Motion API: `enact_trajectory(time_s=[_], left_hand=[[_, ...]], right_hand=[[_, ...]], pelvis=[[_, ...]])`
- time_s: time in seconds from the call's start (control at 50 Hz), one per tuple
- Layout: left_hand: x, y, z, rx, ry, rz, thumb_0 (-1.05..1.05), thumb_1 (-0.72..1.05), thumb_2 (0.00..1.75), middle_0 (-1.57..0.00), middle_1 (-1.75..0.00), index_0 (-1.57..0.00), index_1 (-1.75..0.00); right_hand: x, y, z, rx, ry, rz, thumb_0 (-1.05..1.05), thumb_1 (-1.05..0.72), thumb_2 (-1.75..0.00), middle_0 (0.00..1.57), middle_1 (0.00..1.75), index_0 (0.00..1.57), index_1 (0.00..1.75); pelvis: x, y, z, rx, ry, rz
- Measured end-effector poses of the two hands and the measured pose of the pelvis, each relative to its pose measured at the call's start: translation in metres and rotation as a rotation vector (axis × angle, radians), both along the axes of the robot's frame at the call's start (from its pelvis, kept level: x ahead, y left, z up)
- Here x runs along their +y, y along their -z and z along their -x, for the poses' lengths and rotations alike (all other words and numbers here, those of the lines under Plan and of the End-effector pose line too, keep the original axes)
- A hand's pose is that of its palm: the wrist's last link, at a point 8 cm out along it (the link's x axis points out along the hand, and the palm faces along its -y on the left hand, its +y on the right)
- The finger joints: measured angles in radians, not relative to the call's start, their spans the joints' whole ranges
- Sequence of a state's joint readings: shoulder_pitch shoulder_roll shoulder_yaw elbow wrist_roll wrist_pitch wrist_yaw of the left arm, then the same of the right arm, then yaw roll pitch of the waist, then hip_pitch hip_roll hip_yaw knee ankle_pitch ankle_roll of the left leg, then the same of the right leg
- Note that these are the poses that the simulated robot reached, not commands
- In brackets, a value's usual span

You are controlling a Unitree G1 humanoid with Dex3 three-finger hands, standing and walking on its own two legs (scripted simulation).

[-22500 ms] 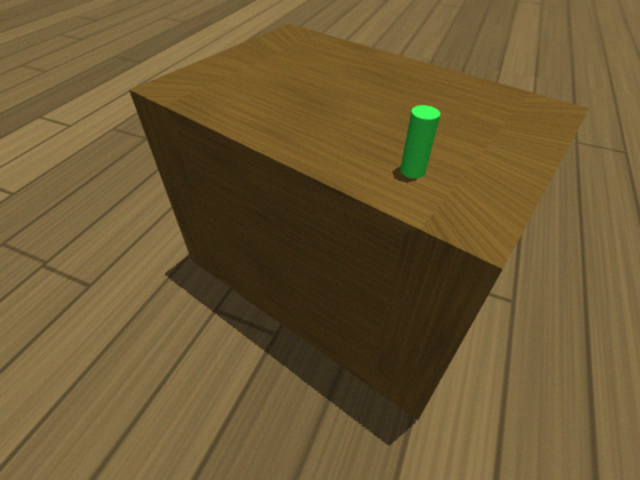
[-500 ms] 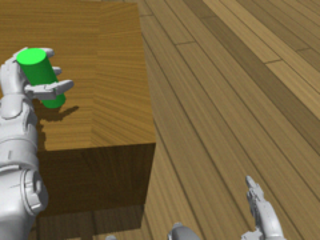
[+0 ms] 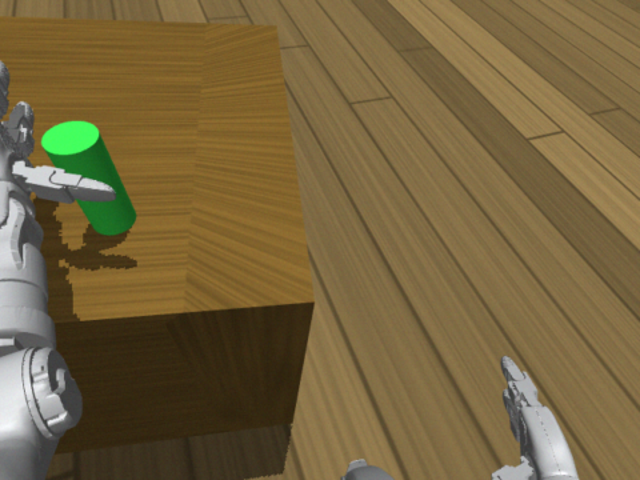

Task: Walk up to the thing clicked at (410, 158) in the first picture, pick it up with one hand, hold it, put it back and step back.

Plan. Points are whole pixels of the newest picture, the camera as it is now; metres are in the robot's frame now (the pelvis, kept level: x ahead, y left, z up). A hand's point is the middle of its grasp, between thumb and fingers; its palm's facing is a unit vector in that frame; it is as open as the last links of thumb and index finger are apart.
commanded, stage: withdraw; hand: left
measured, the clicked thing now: (95, 183) +0.49 +0.22 +0.10
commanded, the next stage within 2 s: rise in 0.08 s
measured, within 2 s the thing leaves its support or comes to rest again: neither
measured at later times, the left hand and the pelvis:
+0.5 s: hand out of the picture +0.43 +0.35 +0.18, palm faces +0.39 -0.88 -0.26, open 17.5 cm; pelvis +0.00 +0.00 +0.02, yaw +1 degrees
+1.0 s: hand out of the picture +0.21 +0.27 +0.19, palm faces +0.41 -0.82 -0.41, open 17.4 cm; pelvis +0.01 -0.01 +0.03, yaw +2 degrees
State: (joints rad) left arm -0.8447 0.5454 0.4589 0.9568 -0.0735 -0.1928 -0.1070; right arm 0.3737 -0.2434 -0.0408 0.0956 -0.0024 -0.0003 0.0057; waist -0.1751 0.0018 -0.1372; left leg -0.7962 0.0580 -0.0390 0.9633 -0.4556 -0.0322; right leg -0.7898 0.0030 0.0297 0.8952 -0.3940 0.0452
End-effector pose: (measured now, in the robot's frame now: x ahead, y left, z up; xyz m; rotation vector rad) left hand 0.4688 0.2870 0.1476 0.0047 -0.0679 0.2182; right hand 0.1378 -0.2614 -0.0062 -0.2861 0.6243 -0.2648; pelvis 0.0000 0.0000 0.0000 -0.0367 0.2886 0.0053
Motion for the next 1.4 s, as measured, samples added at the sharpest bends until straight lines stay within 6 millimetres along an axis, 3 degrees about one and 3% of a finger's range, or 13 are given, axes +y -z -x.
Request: enact_trajectory(time_s=[0.08, 0.16, 0.24, 0.4, 0.54, 0.62, 0.7, 0.84, 0.96, 1.08, 1.2, 1.4], left_hand=[[0.018, -0.038, 0.005, -0.012, -0.01, -0.032, -0.02, -0.52, 0.06, -0.08, -0.07, -0.09, -0.07], [0.034, -0.058, 0.014, 0.039, -0.01, -0.034, -0.02, -0.51, 0.04, -0.07, -0.05, -0.08, -0.05], [0.045, -0.057, 0.026, 0.111, 0.002, -0.063, -0.01, -0.52, 0.03, -0.06, -0.04, -0.08, -0.03], [0.083, -0.039, 0.06, 0.255, -0.137, -0.16, -0.02, -0.55, 0.03, -0.06, -0.06, -0.07, -0.05], [0.107, -0.052, 0.09, 0.208, -0.236, -0.236, -0.02, -0.56, 0.03, -0.06, -0.04, -0.06, -0.05], [0.099, -0.057, 0.112, 0.174, -0.234, -0.299, -0.02, -0.56, 0.02, -0.06, -0.03, -0.06, -0.04], [0.077, -0.05, 0.141, 0.144, -0.202, -0.344, -0.02, -0.56, 0.02, -0.06, -0.03, -0.06, -0.04], [0.035, -0.04, 0.216, 0.066, -0.153, -0.377, -0.02, -0.54, 0.01, -0.07, -0.03, -0.07, -0.04], [0.019, -0.056, 0.283, -0.007, -0.194, -0.434, -0.02, -0.53, 0.01, -0.07, -0.04, -0.07, -0.04], [0.004, -0.052, 0.328, 0.028, -0.201, -0.452, -0.02, -0.53, 0.01, -0.06, -0.04, -0.07, -0.04], [-0.015, -0.05, 0.354, 0.031, -0.164, -0.463, -0.02, -0.53, 0.01, -0.07, -0.05, -0.07, -0.05], [0.007, -0.057, 0.359, -0.049, -0.233, -0.52, -0.01, -0.53, 0.02, -0.06, -0.05, -0.07, -0.05]], right_hand=[[-0.003, 0.002, 0.002, 0.008, 0.022, -0.019, -0.01, 0.52, -0.05, 0.06, 0.06, 0.06, 0.05], [-0.002, 0.01, 0.002, 0.025, 0.032, -0.049, -0.01, 0.52, -0.05, 0.06, 0.06, 0.06, 0.05], [0.005, 0.017, -0.002, 0.037, 0.016, -0.082, -0.01, 0.54, -0.05, 0.06, 0.06, 0.05, 0.05], [0.005, 0.018, -0.004, 0.083, -0.001, -0.094, -0.01, 0.56, -0.05, 0.06, 0.06, 0.06, 0.05], [0.005, 0.017, -0.007, 0.096, -0.02, -0.087, -0.01, 0.54, -0.06, 0.06, 0.06, 0.06, 0.05], [0.01, 0.021, -0.012, 0.081, -0.039, -0.117, -0.01, 0.54, -0.06, 0.06, 0.06, 0.06, 0.05], [0.013, 0.022, -0.02, 0.045, -0.043, -0.155, -0.01, 0.53, -0.06, 0.06, 0.06, 0.06, 0.05], [0.001, 0.015, -0.027, 0.011, -0.011, -0.155, -0.01, 0.53, -0.05, 0.06, 0.06, 0.06, 0.05], [-0.007, 0.011, -0.028, 0.017, -0.015, -0.126, -0.01, 0.53, -0.05, 0.06, 0.06, 0.06, 0.05], [-0.006, 0.015, -0.028, -0.012, -0.024, -0.144, -0.01, 0.52, -0.05, 0.06, 0.06, 0.06, 0.05], [-0.005, 0.016, -0.019, -0.047, -0.027, -0.156, -0.01, 0.52, -0.05, 0.06, 0.06, 0.06, 0.05], [-0.022, 0.004, 0.002, -0.095, -0.012, -0.09, -0.02, 0.53, -0.05, 0.06, 0.06, 0.06, 0.05]], pelvis=[[0.001, -0.006, -0.003, -0.024, 0.0, 0.001], [0.003, -0.011, -0.005, -0.044, -0.002, -0.001], [0.005, -0.014, -0.005, -0.056, -0.003, -0.005], [0.006, -0.021, -0.003, -0.09, -0.008, -0.016], [0.004, -0.026, -0.006, -0.112, -0.018, -0.012], [0.005, -0.028, -0.009, -0.132, -0.02, -0.01], [0.005, -0.03, -0.011, -0.158, -0.018, -0.014], [0.001, -0.031, -0.013, -0.201, -0.019, -0.026], [-0.006, -0.03, -0.009, -0.229, -0.032, -0.031], [-0.008, -0.028, -0.001, -0.245, -0.04, -0.036], [-0.012, -0.025, 0.008, -0.259, -0.045, -0.045], [-0.017, -0.023, 0.022, -0.278, -0.04, -0.052]])
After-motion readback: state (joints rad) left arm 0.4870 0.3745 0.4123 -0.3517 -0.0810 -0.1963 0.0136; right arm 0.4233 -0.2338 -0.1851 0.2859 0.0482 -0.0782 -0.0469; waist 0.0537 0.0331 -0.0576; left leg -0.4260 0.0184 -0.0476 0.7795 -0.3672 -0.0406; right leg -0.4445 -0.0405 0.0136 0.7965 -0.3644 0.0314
